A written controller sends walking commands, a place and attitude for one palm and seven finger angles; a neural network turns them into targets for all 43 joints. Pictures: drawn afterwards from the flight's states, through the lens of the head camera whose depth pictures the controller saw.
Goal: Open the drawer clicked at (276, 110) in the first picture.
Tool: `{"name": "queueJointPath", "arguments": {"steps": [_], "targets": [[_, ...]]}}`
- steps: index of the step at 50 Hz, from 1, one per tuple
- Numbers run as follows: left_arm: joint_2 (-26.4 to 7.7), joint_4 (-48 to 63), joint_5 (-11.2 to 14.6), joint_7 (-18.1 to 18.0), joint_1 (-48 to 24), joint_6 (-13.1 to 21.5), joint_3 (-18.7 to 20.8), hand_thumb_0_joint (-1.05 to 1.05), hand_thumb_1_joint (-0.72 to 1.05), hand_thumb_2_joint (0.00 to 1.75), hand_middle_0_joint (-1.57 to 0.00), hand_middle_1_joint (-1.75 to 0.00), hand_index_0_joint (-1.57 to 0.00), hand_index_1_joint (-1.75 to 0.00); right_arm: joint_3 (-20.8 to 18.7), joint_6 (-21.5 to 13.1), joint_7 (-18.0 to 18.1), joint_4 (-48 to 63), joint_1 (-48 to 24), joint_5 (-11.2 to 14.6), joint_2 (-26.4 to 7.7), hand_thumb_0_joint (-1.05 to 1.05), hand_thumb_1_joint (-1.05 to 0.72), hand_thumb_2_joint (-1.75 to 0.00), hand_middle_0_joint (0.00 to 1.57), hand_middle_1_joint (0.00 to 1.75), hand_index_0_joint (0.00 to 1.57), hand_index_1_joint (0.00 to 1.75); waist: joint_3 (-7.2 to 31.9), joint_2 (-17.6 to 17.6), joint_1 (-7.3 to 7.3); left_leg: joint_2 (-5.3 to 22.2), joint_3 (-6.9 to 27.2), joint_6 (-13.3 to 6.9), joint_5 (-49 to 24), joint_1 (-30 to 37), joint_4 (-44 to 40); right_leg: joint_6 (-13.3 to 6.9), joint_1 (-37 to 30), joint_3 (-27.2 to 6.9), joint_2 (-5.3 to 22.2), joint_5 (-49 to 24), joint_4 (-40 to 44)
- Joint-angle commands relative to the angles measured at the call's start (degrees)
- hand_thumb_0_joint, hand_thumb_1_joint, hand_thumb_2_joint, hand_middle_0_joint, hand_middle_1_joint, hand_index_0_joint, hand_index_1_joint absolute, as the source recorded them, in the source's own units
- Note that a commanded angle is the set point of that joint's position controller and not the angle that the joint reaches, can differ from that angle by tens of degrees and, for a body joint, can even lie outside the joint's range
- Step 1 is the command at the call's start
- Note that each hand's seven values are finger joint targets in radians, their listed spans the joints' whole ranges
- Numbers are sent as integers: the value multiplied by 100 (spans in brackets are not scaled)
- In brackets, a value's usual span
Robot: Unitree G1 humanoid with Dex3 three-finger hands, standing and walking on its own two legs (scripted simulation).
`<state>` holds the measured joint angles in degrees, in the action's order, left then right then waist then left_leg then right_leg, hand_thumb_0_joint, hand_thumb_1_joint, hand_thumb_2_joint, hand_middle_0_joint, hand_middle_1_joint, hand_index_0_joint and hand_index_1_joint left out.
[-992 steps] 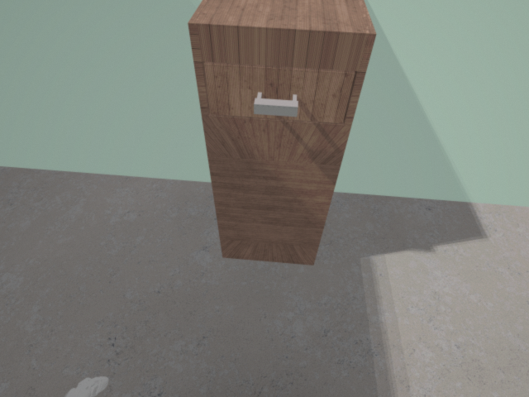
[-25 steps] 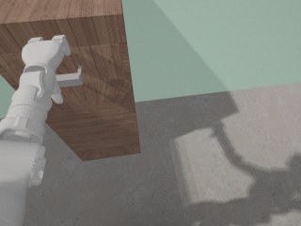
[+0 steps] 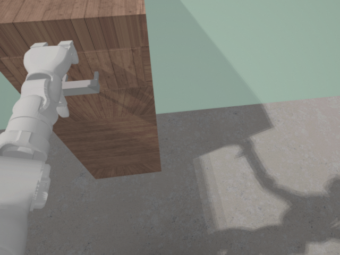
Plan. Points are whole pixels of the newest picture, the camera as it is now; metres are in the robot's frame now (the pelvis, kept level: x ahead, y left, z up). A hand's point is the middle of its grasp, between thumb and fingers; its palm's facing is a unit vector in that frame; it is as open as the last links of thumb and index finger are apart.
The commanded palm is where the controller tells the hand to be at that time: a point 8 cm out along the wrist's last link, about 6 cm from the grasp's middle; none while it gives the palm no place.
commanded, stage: re-aim the fingers above the handle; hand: left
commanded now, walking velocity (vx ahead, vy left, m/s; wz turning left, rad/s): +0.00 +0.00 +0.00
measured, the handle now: (80, 81) +0.56 +0.25 +0.05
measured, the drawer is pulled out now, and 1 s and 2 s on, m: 0.00 0.00 0.00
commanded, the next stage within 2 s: lower the fingers behind the handle in 1.22 s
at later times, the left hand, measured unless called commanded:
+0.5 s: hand (54, 86) +0.47 +0.26 +0.12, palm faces -0.05 +0.04 -1.00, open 13.8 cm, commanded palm +0.46 +0.24 +0.17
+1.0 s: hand (64, 85) +0.49 +0.24 +0.11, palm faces -0.12 +0.03 -0.99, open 13.8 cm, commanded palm +0.48 +0.24 +0.17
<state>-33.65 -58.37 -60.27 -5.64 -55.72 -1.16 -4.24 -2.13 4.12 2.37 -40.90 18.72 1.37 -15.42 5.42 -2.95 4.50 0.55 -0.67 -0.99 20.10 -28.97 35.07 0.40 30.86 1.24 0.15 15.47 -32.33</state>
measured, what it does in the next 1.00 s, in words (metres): stands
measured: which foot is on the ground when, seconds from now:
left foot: down 0.00-1.00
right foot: down 0.00-1.00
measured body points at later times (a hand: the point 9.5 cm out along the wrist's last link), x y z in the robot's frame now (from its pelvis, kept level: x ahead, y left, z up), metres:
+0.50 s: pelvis +0.00 +0.00 +0.00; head +0.06 -0.02 +0.45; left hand +0.47 +0.26 +0.18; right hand +0.04 -0.27 -0.14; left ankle -0.04 +0.11 -0.73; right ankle -0.01 -0.13 -0.73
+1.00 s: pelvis +0.00 +0.00 +0.00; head +0.07 -0.02 +0.44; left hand +0.49 +0.24 +0.17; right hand +0.01 -0.27 -0.14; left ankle -0.04 +0.11 -0.73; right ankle -0.01 -0.13 -0.73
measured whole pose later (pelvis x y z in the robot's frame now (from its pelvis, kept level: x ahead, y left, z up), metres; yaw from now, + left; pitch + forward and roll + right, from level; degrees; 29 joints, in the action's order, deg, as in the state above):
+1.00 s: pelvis +0.00 +0.00 +0.00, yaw +0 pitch +14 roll -1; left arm -34.0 -58.4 -58.4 -0.6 -55.1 -0.5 -6.3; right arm -1.5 5.0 3.3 -42.1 20.9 1.7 -14.9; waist 5.4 -3.3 4.8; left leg 0.8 -0.4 -0.8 19.9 -28.4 34.7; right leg 0.1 30.3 1.5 -0.1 15.5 -32.1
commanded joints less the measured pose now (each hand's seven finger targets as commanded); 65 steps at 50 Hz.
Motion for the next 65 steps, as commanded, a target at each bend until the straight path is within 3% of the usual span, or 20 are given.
{"name": "queueJointPath", "arguments": {"steps": [1, 7, 9, 12, 17, 19, 24, 29, 30, 33, 36, 40, 44, 48, 51, 53, 54, 58, 63, 65], "targets": [[-858, 1189, 119, 133, -2769, 198, 31, 0, -50, 30, -30, -120, -30, -120, -315, -92, 90, 376, 602, -36, -899, 0, -90, -90, 20, 30, 20, 30, 2247, -29, 274, -84, 4, -138, -2895, 1395, -128, -156, -924, 64, -241, -1963, 125], [-1428, 1628, 78, -111, -2484, 550, 746, 0, -50, 30, -30, -120, -30, -120, -288, -56, 39, 488, 567, -97, -814, 0, -90, -90, 20, 30, 20, 30, 2489, -287, -64, -78, 40, -80, -3545, 1348, -35, -203, -1151, 65, -260, -2216, -76], [-2192, 1403, -95, -353, -2262, 478, 1337, 0, -50, 30, -30, -120, -30, -120, -236, -13, 40, 526, 489, -100, -820, 0, -90, -90, 20, 30, 20, 30, 2492, -216, -242, -102, -4, -58, -3448, 947, -75, -210, -1449, 53, -251, -2336, -173], [-2173, 1433, -203, -667, -2129, 224, 1331, 0, -50, 30, -30, -120, -30, -120, -222, -45, -11, 576, 353, -85, -781, 0, -90, -90, 20, 30, 20, 30, 2429, -191, -317, -108, -110, -45, -3240, 759, -149, -200, -1618, 66, -241, -2375, -169], [-1882, 1272, -173, -529, -2133, -127, 960, 0, -50, 30, -30, -120, -30, -120, -298, -79, 8, 566, 432, -23, -883, 0, -90, -90, 20, 30, 20, 30, 2688, 78, -95, -82, -169, -110, -3033, 1001, -202, -138, -1724, 27, -234, -2424, -22], [-1334, 1566, -1, -246, -2282, -82, 467, 0, -50, 30, -30, -120, -30, -120, -348, -84, 34, 570, 477, -2, -894, 0, -90, -90, 20, 30, 20, 30, 2766, 58, 94, -63, -138, -164, -3179, 1345, -158, -108, -1578, 5, -223, -2454, 75], [-366, 1958, 286, 367, -2608, 277, -419, 0, -50, 30, -30, -120, -30, -120, -363, -107, 136, 424, 455, 0, -861, 0, -90, -90, 20, 30, 20, 30, 1975, -13, 394, -70, 18, -183, -2846, 1729, -180, -124, -802, 53, -242, -1827, 311], [-1172, 1651, 214, 159, -2784, 665, 333, 0, -50, 30, -30, -120, -30, -120, -250, -94, 152, 367, 421, -35, -810, 0, -90, -90, 20, 30, 20, 30, 1659, -169, 183, -175, 50, -122, -2274, 1151, -246, -215, -857, 39, -219, -1527, 205], [-1647, 1432, 147, -2, -2669, 670, 785, 0, -50, 30, -30, -120, -30, -120, -223, -88, 148, 369, 421, -30, -834, 0, -90, -90, 20, 30, 20, 30, 1610, -109, 63, -177, 63, -99, -2161, 917, -266, -241, -936, 54, -223, -1459, 140], [-2275, 1296, -116, -500, -2861, 575, 1275, 0, -50, 30, -30, -120, -30, -120, -185, -124, 126, 424, 369, -74, -821, 0, -90, -90, 20, 30, 20, 30, 2029, -112, -88, -191, 19, -61, -2283, 611, -223, -238, -1230, 28, -212, -1591, -35], [-2276, 1169, -318, -820, -2839, 269, 1191, 0, -50, 30, -30, -120, -30, -120, -179, -159, 71, 529, 319, -100, -768, 0, -90, -90, 20, 30, 20, 30, 2550, -371, -163, -198, -112, -25, -2463, 625, -160, -203, -1466, -2, -194, -1894, -148], [-2018, 848, -273, -626, -2664, -109, 909, 0, -50, 30, -30, -120, -30, -120, -247, -138, 59, 545, 456, -65, -869, 0, -90, -90, 20, 30, 20, 30, 2940, 12, -1, -125, -201, -84, -2705, 803, -108, -115, -1686, -18, -190, -2341, -105], [-833, 995, 88, 46, -2461, -98, -53, 0, -50, 30, -30, -120, -30, -120, -328, -110, 90, 529, 571, 1, -917, 0, -90, -90, 20, 30, 20, 30, 2592, 243, 286, -63, -129, -172, -2810, 1267, -116, -71, -1266, 26, -218, -2226, 146], [-722, 1470, 260, 472, -2927, 386, -230, 0, -50, 30, -30, -120, -30, -120, -329, -96, 206, 387, 574, -14, -938, 0, -90, -90, 20, 30, 20, 30, 1938, 168, 474, -123, -28, -215, -2295, 1297, -167, -116, -836, -16, -226, -1781, 321], [-1271, 1561, 196, 334, -2974, 776, 316, 0, -50, 30, -30, -120, -30, -120, -286, -114, 232, 320, 664, -50, -869, 0, -90, -90, 20, 30, 20, 30, 2017, -170, 293, -152, 31, -172, -2420, 1208, -112, -185, -822, -14, -234, -1758, 146], [-2092, 1624, 82, 29, -2981, 932, 1033, 0, -50, 30, -30, -120, -30, -120, -266, -100, 203, 332, 691, -80, -881, 0, -90, -90, 20, 30, 20, 30, 2287, -375, 37, -171, 32, -113, -2633, 1018, -77, -238, -1067, -25, -251, -1887, 2], [-2014, 1608, -1, -161, -3093, 929, 996, 0, -50, 30, -30, -120, -30, -120, -245, -112, 179, 357, 675, -93, -812, 0, -90, -90, 20, 30, 20, 30, 2355, -477, 89, -175, 46, -101, -2760, 964, -30, -233, -1016, 11, -253, -1954, -103], [-2683, 1354, -219, -826, -2609, 482, 1679, 0, -50, 30, -30, -120, -30, -120, -221, -97, 28, 416, 554, -160, -798, 0, -90, -90, 20, 30, 20, 30, 2927, -446, -303, -158, -59, -14, -3400, 687, 57, -218, -1628, 19, -251, -2527, -334], [-2446, 1007, -199, -777, -2069, -230, 1462, 0, -50, 30, -30, -120, -30, -120, -246, -22, -72, 490, 496, -85, -883, 0, -90, -90, 20, 30, 20, 30, 3108, 61, -288, -90, -213, -53, -3507, 662, -41, -137, -2059, 18, -219, -2953, -232], [-2237, 939, -172, -576, -2166, -386, 1133, 0, -50, 30, -30, -120, -30, -120, -231, 23, -10, 562, 418, -17, -910, 0, -90, -90, 20, 30, 20, 30, 2867, 283, -127, -103, -246, -106, -3060, 624, -146, -86, -2019, 23, -212, -2833, -121]]}}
